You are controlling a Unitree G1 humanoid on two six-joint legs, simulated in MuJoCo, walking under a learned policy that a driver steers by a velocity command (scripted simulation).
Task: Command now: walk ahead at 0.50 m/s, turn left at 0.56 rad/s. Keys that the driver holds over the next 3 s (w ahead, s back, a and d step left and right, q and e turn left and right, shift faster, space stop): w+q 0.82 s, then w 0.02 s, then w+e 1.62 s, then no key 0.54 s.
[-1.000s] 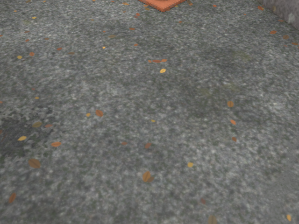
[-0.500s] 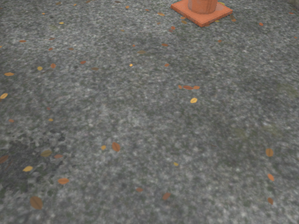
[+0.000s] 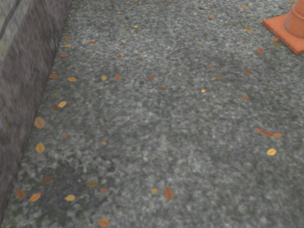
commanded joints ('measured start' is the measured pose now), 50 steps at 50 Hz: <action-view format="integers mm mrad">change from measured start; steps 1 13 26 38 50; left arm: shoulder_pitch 37 -207 61 154 125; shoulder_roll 93 107 95 211 112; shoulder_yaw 30 39 51 75 38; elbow -82 -169 -54 40 -1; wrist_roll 13 -5 21 -23 -18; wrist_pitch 7 -8 3 47 71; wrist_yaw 9 -14 1 6 -6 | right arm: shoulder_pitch -24 116 22 -249 -16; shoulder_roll -104 -145 -87 -58 -77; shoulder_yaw -29 -55 -34 -1 -23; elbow -85 -47 -143 -220 -87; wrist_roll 4 17 11 14 1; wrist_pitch -27 -7 16 11 -53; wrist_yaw -14 -35 -28 30 -1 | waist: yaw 50 -27 28 90 40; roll -5 130 -85 -62 55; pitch -105 -88 -47 31 -148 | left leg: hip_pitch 165 165 -399 -336 240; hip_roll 262 233 219 176 355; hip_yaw -348 -422 -117 28 -237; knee -225 -45 728 181 -232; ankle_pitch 256 -11 -113 9 204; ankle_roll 192 93 -105 -49 148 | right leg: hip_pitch -159 40 352 564 -154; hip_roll -61 56 -194 -244 -122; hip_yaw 30 29 108 -156 19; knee -113 -756 -1067 -1020 -18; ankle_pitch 41 279 339 604 82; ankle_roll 35 22 -174 -128 1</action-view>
